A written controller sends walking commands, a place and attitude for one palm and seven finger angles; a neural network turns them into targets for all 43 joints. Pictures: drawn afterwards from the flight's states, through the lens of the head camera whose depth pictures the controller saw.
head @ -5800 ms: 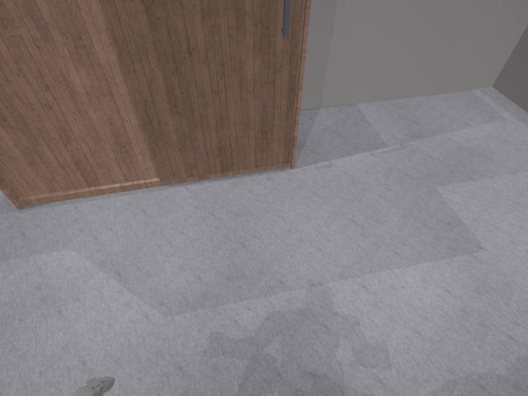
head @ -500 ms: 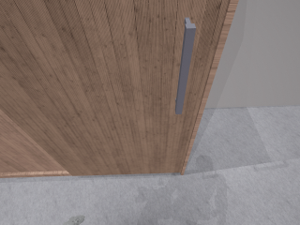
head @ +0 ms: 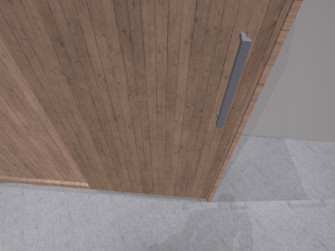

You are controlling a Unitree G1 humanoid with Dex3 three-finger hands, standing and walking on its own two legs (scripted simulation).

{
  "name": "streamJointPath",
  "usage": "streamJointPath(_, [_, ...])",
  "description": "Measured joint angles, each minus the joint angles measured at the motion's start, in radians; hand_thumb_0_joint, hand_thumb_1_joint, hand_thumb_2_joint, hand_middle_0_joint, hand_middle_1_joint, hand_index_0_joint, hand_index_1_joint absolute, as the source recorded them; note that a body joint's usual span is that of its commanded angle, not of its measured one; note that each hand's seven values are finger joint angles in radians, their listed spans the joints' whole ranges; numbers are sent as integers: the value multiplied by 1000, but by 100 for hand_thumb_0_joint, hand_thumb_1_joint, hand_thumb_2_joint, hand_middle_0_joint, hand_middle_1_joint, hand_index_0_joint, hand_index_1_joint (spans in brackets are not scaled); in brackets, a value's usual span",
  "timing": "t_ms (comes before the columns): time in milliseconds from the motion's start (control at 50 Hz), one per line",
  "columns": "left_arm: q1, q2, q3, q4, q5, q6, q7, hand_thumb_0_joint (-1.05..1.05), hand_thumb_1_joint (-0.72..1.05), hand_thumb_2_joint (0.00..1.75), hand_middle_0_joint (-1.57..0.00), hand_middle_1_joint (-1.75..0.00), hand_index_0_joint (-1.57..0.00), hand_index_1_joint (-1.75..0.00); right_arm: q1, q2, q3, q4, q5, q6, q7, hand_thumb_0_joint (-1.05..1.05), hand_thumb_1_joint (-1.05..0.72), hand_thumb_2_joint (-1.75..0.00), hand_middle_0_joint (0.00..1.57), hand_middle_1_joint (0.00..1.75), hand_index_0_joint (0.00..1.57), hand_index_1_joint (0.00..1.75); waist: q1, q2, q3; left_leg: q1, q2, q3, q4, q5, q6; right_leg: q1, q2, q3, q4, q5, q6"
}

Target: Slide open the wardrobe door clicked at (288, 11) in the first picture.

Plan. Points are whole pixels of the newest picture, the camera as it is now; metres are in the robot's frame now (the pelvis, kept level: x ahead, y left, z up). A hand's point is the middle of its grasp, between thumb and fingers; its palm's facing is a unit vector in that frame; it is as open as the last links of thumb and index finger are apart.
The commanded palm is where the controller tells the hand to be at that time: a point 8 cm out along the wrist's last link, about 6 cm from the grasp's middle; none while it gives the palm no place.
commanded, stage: come to a stop and stand still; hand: right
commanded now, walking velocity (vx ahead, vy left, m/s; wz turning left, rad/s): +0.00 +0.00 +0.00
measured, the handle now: (229, 86) +0.53 -0.12 +0.13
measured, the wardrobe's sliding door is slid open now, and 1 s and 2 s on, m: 0.00 0.00 0.00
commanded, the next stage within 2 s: look again from close up in 0.98 s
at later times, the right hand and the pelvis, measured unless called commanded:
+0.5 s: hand out of the picture -0.03 -0.12 -0.18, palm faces +0.06 +0.99 -0.15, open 7.4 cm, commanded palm none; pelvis -0.01 +0.02 +0.00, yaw -1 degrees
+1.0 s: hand out of the picture -0.01 -0.20 -0.17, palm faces +0.03 +0.98 -0.22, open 7.4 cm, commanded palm none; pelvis -0.02 -0.02 +0.00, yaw -1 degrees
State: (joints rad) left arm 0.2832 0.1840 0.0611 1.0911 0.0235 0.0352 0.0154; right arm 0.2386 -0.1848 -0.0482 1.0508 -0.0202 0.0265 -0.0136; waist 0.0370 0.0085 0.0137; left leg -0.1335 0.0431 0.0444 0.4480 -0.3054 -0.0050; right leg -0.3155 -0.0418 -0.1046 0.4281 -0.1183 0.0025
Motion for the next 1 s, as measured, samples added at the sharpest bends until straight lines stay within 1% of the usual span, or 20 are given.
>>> streamJointPath(20, [13, 6, 1, 11, -2, 7, -1, 0, 91, 90, -20, -30, -20, -30, 6, 14, 6, 9, -1, -1, -3, 1, -91, -90, 19, 30, 20, 30, 3, -15, -3, 4, -6, 7, 2, 13, 3, -4, -3, 12, 25, -59, 9])
streamJointPath(60, [41, 8, -3, 29, 0, 21, -4, 0, 91, 90, -20, -30, -20, -30, 28, 35, 15, 22, -1, -3, -8, 1, -91, -90, 20, 30, 20, 30, -4, -28, -23, 14, -14, 10, -12, 12, 11, -17, -4, 37, 92, -152, 14])
streamJointPath(100, [59, 1, -10, 39, 1, 22, -6, 0, 91, 90, -20, -30, -19, -30, 47, 46, 19, 35, 1, -6, -13, 1, -92, -90, 20, 30, 20, 30, -10, -29, -31, 22, -23, 7, -34, 18, 20, -24, -8, 56, 166, -176, 14])
streamJointPath(140, [71, -8, -16, 44, 0, 13, -5, 0, 91, 90, -20, -30, -19, -30, 57, 56, 24, 49, 3, -12, -14, 1, -92, -90, 20, 30, 20, 30, -8, -33, -27, 23, -35, 12, -41, 23, 28, -12, -20, 66, 194, -174, 17])
streamJointPath(180, [76, -19, -24, 50, -1, 3, 0, 0, 91, 90, -20, -30, -19, -30, 61, 65, 28, 63, 6, -19, -14, 1, -93, -90, 20, 30, 20, 30, -5, -42, -17, 15, -49, 23, -28, 16, 33, 17, -32, 72, 171, -154, 22])
streamJointPath(220, [78, -27, -31, 59, -3, -9, 7, 0, 91, 90, -20, -30, -19, -30, 64, 74, 32, 77, 10, -25, -14, 2, -93, -90, 20, 30, 20, 30, -3, -56, -9, 1, -67, 39, -1, 0, 36, 61, -46, 81, 99, -106, 28])
streamJointPath(240, [72, -37, -34, 70, -4, -14, 11, 0, 91, 90, -20, -30, -19, -30, 60, 74, 33, 86, 12, -25, -15, 2, -93, -90, 20, 30, 20, 30, -1, -51, -1, -3, -66, 45, 12, -9, 35, 72, -46, 85, 79, -129, 40])
streamJointPath(300, [48, -70, -47, 89, -7, -24, 17, 0, 91, 90, -20, -30, -19, -30, 55, 74, 32, 100, 18, -26, -14, 2, -93, -90, 20, 30, 20, 30, -21, -16, 22, 3, -53, 38, 9, -6, 34, 93, -34, 75, 49, -119, 50])
streamJointPath(360, [25, -84, -52, 90, -10, -31, 19, 0, 91, 90, -20, -30, -19, -30, 57, 81, 34, 106, 19, -26, -13, 2, -92, -90, 20, 30, 20, 30, -32, -8, 30, 13, -53, 33, -5, 4, 34, 108, -33, 69, 27, -103, 49])
streamJointPath(440, [-5, -85, -54, 88, -5, -28, 26, 1, 91, 90, -20, -30, -20, -30, 61, 90, 36, 111, 15, -27, -13, 1, -92, -90, 20, 30, 20, 30, -36, -9, 30, 23, -51, 32, -16, 11, 34, 120, -30, 67, 12, -94, 47])
streamJointPath(460, [-7, -74, -54, 85, -6, -25, 24, 2, 92, 90, -20, -30, -20, -30, 64, 94, 39, 109, 11, -35, -21, 1, -91, -90, 20, 30, 20, 30, -40, -17, 25, 19, -54, 34, -19, 14, 31, 101, -35, 67, 43, -100, 44])
streamJointPath(480, [-9, -61, -51, 71, -7, -20, 19, 2, 93, 90, -20, -30, -20, -30, 72, 99, 43, 99, 7, -47, -27, 1, -91, -90, 20, 30, 20, 30, -41, -27, 22, 10, -59, 35, -18, 17, 29, 75, -38, 76, 94, -134, 34])
streamJointPath(500, [-9, -48, -47, 53, -8, -18, 14, 3, 93, 90, -20, -30, -20, -30, 82, 103, 46, 87, 2, -56, -30, 1, -91, -90, 20, 30, 20, 30, -38, -37, 20, 0, -64, 36, -12, 18, 28, 52, -38, 83, 139, -168, 24])
streamJointPath(540, [-5, -27, -40, 15, -8, -28, 6, 3, 93, 90, -20, -30, -20, -30, 97, 106, 49, 71, -2, -67, -30, 1, -91, -90, 20, 30, 20, 30, -28, -51, 14, -16, -69, 40, 12, 7, 28, 43, -34, 84, 158, -167, 12])
streamJointPath(560, [-1, -21, -39, 1, -7, -36, 5, 3, 93, 90, -20, -30, -20, -30, 100, 102, 50, 66, -2, -69, -30, 1, -91, -90, 20, 30, 20, 30, -22, -53, 10, -24, -67, 42, 32, -3, 25, 49, -32, 84, 148, -178, 13])
streamJointPath(580, [0, -22, -39, -7, -6, -43, 5, 2, 93, 90, -20, -30, -20, -30, 99, 94, 49, 64, -1, -67, -29, 1, -91, -90, 20, 30, 20, 30, -19, -41, 8, -30, -56, 41, 51, -15, 21, 51, -22, 81, 149, -187, 12])
streamJointPath(640, [6, -24, -49, -24, -4, -58, 9, 2, 93, 90, -20, -30, -19, -30, 86, 71, 47, 54, 1, -56, -28, 1, -91, -90, 20, 30, 20, 30, -25, -21, -2, -31, -33, 30, 72, -27, 6, 60, 0, 69, 148, -180, 2])
streamJointPath(760, [7, -19, -60, -33, -3, -50, 9, 2, 94, 90, -20, -30, -20, -30, 61, 26, 43, 20, 2, -42, -23, 1, -91, -90, 20, 30, 20, 30, -36, -10, -10, -31, -6, 18, 72, -20, -10, 75, 26, 55, 123, -164, -19])
streamJointPath(880, [7, -16, -69, -34, -3, -51, 1, 1, 93, 90, -20, -30, -20, -30, 50, -2, 43, 7, 2, -35, -17, 1, -91, -90, 20, 30, 20, 30, -35, -4, -6, -36, 8, 10, 56, -4, -20, 80, 41, 45, 87, -140, -30])
streamJointPath(1000, [4, -17, -75, -19, -5, -52, -3, 1, 92, 90, -20, -30, -20, -30, 51, -9, 47, 13, 3, -33, -14, 1, -91, -90, 20, 30, 20, 30, -36, 0, 5, -34, 14, 6, 43, 5, -25, 85, 48, 41, 68, -129, -34])
